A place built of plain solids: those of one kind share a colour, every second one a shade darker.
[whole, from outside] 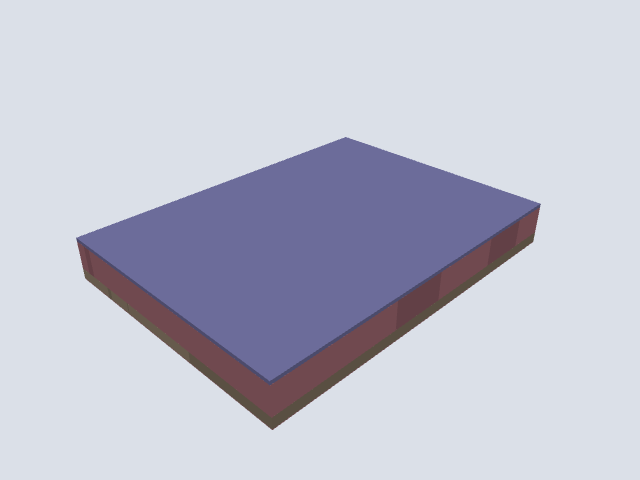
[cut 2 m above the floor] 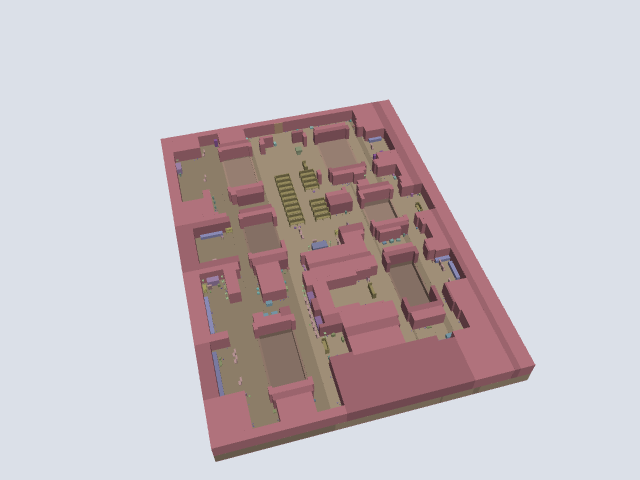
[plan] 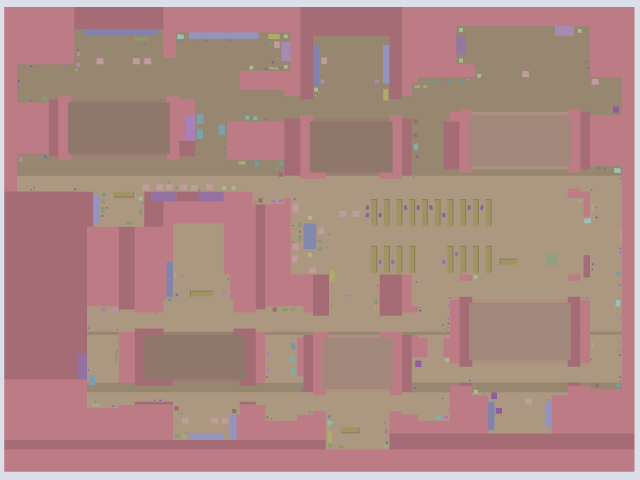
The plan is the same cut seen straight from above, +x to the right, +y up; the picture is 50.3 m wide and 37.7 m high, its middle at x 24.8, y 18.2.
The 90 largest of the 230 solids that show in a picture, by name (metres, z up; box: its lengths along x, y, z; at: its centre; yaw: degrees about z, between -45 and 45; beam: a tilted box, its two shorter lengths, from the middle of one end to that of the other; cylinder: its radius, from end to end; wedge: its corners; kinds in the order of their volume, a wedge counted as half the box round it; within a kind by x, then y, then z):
{
 "wall_rock_1": {"box": [1.0, 14.5, 4.0], "at": [0.5, 29.25, 2.0]},
 "wall_rock_2": {"box": [2.5, 4.0, 4.0], "at": [2.25, 27.0, 2.0]},
 "wall_rock_3": {"box": [5.75, 14.75, 4.0], "at": [2.88, 14.62, 2.0]},
 "wall_rock_4": {"box": [6.5, 2.25, 4.0], "at": [3.25, 6.12, 2.0]},
 "wall_rock_5": {"box": [4.5, 4.5, 4.0], "at": [3.25, 34.25, 2.0]},
 "wall_rock_6": {"box": [0.75, 4.5, 4.0], "at": [3.88, 27.0, 2.0]},
 "wall_rock_7": {"box": [0.75, 4.5, 4.0], "at": [4.62, 27.25, 2.0]},
 "wall_rock_8": {"box": [0.75, 12.75, 4.0], "at": [6.12, 15.62, 2.0]},
 "wall_rock_9": {"box": [13.25, 2.5, 4.0], "at": [6.62, 3.75, 2.0]},
 "wall_rock_10": {"box": [2.5, 6.25, 4.0], "at": [7.75, 16.13, 2.0]},
 "wall_rock_11": {"box": [7.0, 1.75, 4.0], "at": [9.0, 35.62, 2.0]},
 "wall_rock_12": {"box": [1.25, 6.5, 4.0], "at": [9.62, 16.0, 2.0]},
 "wall_rock_13": {"box": [1.25, 4.0, 4.0], "at": [9.63, 9.0, 2.0]},
 "wall_rock_14": {"box": [2.25, 6.75, 4.0], "at": [11.38, 15.88, 2.0]},
 "wall_rock_15": {"box": [25.25, 0.75, 4.0], "at": [12.62, 2.12, 2.0]},
 "wall_rock_16": {"box": [1.0, 4.0, 4.0], "at": [13.0, 34.5, 2.0]},
 "wall_rock_17": {"box": [0.75, 4.5, 4.0], "at": [13.38, 27.25, 2.0]},
 "wall_rock_18": {"box": [4.0, 1.75, 4.0], "at": [15.25, 20.38, 2.0]},
 "wall_rock_19": {"box": [9.0, 2.0, 4.0], "at": [18.0, 35.5, 2.0]},
 "wall_rock_20": {"box": [1.75, 8.5, 4.0], "at": [18.88, 16.75, 2.0]},
 "wall_rock_21": {"box": [4.5, 3.0, 4.0], "at": [19.75, 26.0, 2.0]},
 "wall_rock_22": {"box": [0.75, 8.25, 4.0], "at": [20.12, 16.88, 2.0]},
 "wall_rock_23": {"box": [3.5, 1.5, 4.0], "at": [20.25, 30.75, 2.0]},
 "wall_rock_24": {"box": [2.0, 5.5, 4.0], "at": [21.5, 18.25, 2.0]},
 "wall_rock_25": {"box": [7.0, 1.5, 4.0], "at": [21.75, 3.25, 2.0]},
 "wall_rock_26": {"box": [3.0, 2.5, 4.0], "at": [22.0, 14.25, 2.0]},
 "wall_rock_27": {"box": [1.25, 4.5, 4.0], "at": [22.62, 25.5, 2.0]},
 "wall_rock_28": {"box": [0.75, 5.0, 4.0], "at": [22.88, 34.0, 2.0]},
 "wall_rock_29": {"box": [0.75, 4.5, 4.0], "at": [23.62, 25.75, 2.0]},
 "wall_rock_30": {"box": [1.0, 7.25, 4.0], "at": [23.75, 32.88, 2.0]},
 "wall_rock_31": {"box": [0.75, 4.5, 4.0], "at": [23.88, 8.5, 2.0]},
 "wall_rock_32": {"box": [0.75, 4.5, 4.0], "at": [24.62, 8.75, 2.0]},
 "wall_rock_33": {"box": [49.5, 1.75, 4.0], "at": [24.75, 0.88, 2.0]},
 "wall_rock_34": {"box": [1.25, 3.25, 4.0], "at": [24.87, 13.88, 2.0]},
 "wall_rock_35": {"box": [6.0, 2.25, 4.0], "at": [27.25, 35.38, 2.0]},
 "wall_rock_36": {"box": [1.75, 3.25, 4.0], "at": [30.38, 13.88, 2.0]},
 "wall_rock_37": {"box": [1.0, 7.25, 4.0], "at": [30.75, 32.88, 2.0]},
 "wall_rock_38": {"box": [0.75, 4.5, 4.0], "at": [30.88, 8.75, 2.0]},
 "wall_rock_39": {"box": [0.75, 4.5, 4.0], "at": [30.88, 25.75, 2.0]},
 "wall_rock_40": {"box": [0.75, 4.5, 4.0], "at": [31.62, 8.5, 2.0]},
 "wall_rock_41": {"box": [0.75, 4.5, 4.0], "at": [31.62, 25.5, 2.0]},
 "wall_rock_42": {"box": [0.75, 7.0, 4.0], "at": [31.62, 33.0, 2.0]},
 "wall_rock_43": {"box": [3.0, 4.5, 4.0], "at": [34.0, 34.25, 2.0]},
 "wall_rock_44": {"box": [7.75, 1.0, 4.0], "at": [34.12, 3.5, 2.0]},
 "wall_rock_45": {"box": [4.5, 1.0, 4.0], "at": [34.75, 31.5, 2.0]},
 "wall_rock_46": {"box": [1.25, 3.75, 4.0], "at": [35.13, 25.63, 2.0]},
 "wall_rock_47": {"box": [0.75, 5.0, 4.0], "at": [35.38, 11.0, 2.0]},
 "wall_rock_48": {"box": [0.75, 5.0, 4.0], "at": [36.12, 11.25, 2.0]},
 "wall_rock_49": {"box": [0.75, 4.5, 4.0], "at": [36.12, 26.25, 2.0]},
 "wall_rock_50": {"box": [3.0, 2.0, 4.0], "at": [36.5, 5.0, 2.0]},
 "wall_rock_51": {"box": [19.25, 1.25, 4.0], "at": [39.88, 2.38, 2.0]},
 "wall_rock_52": {"box": [10.5, 1.5, 4.0], "at": [40.75, 35.75, 2.0]},
 "wall_rock_53": {"box": [0.75, 5.0, 4.0], "at": [44.88, 11.25, 2.0]},
 "wall_rock_54": {"box": [0.75, 4.5, 4.0], "at": [44.88, 26.25, 2.0]},
 "wall_rock_55": {"box": [0.75, 5.0, 4.0], "at": [45.62, 11.0, 2.0]},
 "wall_rock_56": {"box": [0.75, 4.5, 4.0], "at": [45.62, 26.0, 2.0]},
 "wall_rock_57": {"box": [6.5, 3.0, 4.0], "at": [46.25, 4.5, 2.0]},
 "wall_rock_58": {"box": [2.5, 4.0, 4.0], "at": [47.25, 26.0, 2.0]},
 "wall_rock_59": {"box": [2.5, 5.5, 4.0], "at": [47.25, 33.75, 2.0]},
 "wall_rock_60": {"box": [1.0, 30.0, 4.0], "at": [49.0, 21.5, 2.0]},
 "floor_strip_1": {"box": [4.75, 3.0, 1.5], "at": [2.38, 26.25, -0.75]},
 "floor_strip_2": {"box": [10.75, 1.5, 1.5], "at": [5.38, 7.75, -0.75]},
 "floor_strip_3": {"box": [10.75, 2.25, 1.5], "at": [5.38, 9.62, -0.75]},
 "floor_strip_4": {"box": [23.75, 0.5, 1.5], "at": [11.88, 23.5, -0.75]},
 "floor_strip_5": {"box": [23.75, 1.0, 1.5], "at": [11.88, 24.25, -0.75]},
 "floor_strip_6": {"box": [24.75, 0.75, 1.5], "at": [12.38, 6.62, -0.75]},
 "floor_strip_7": {"box": [36.25, 2.5, 1.5], "at": [18.12, 12.25, -0.75]},
 "floor_strip_8": {"box": [10.5, 3.0, 1.5], "at": [18.5, 26.25, -0.75]},
 "floor_strip_9": {"box": [5.5, 2.25, 1.5], "at": [22.0, 9.62, -0.75]},
 "floor_strip_10": {"box": [49.5, 6.25, 1.5], "at": [24.75, 3.12, -0.75]},
 "floor_strip_11": {"box": [49.5, 9.75, 1.5], "at": [24.75, 18.38, -0.75]},
 "floor_strip_12": {"box": [23.0, 0.5, 1.5], "at": [24.75, 28.0, -0.75]},
 "floor_strip_13": {"box": [49.5, 7.25, 1.5], "at": [24.75, 32.88, -0.75]},
 "floor_strip_14": {"box": [36.25, 1.0, 1.5], "at": [31.38, 28.75, -0.75]},
 "floor_strip_15": {"box": [5.5, 2.25, 1.5], "at": [33.5, 9.62, -0.75]},
 "floor_strip_16": {"box": [5.5, 3.0, 1.5], "at": [33.5, 26.25, -0.75]},
 "floor_strip_17": {"box": [18.75, 0.75, 1.5], "at": [40.12, 6.62, -0.75]},
 "floor_strip_18": {"box": [18.75, 1.5, 1.5], "at": [40.12, 7.75, -0.75]},
 "floor_strip_19": {"box": [18.75, 0.5, 1.5], "at": [40.12, 23.5, -0.75]},
 "floor_strip_20": {"box": [4.75, 2.25, 1.5], "at": [47.12, 9.62, -0.75]},
 "floor_strip_21": {"box": [4.75, 2.5, 1.5], "at": [47.12, 12.25, -0.75]},
 "floor_strip_22": {"box": [4.75, 3.0, 1.5], "at": [47.12, 26.25, -0.75]},
 "ceil_rock_1": {"box": [49.5, 36.5, 0.5], "at": [24.75, 18.25, 4.25]},
 "floor_old_1": {"box": [8.0, 4.0, 0.8], "at": [9.0, 27.0, -1.1]},
 "floor_old_2": {"box": [8.0, 3.5, 0.8], "at": [15.0, 9.0, -1.1]},
 "floor_old_3": {"box": [6.5, 4.0, 1.5], "at": [27.25, 25.5, -0.75]},
 "floor_old_4": {"box": [5.5, 4.0, 0.68], "at": [27.75, 8.5, -1.16]},
 "floor_old_5": {"box": [8.0, 4.5, 1.5], "at": [40.5, 11.0, -0.75]},
 "floor_old_6": {"box": [8.0, 4.0, 1.36], "at": [40.5, 26.0, -0.82]},
 "floor_base_1": {"box": [49.5, 36.5, 0.1], "at": [24.75, 18.25, -1.55]}
}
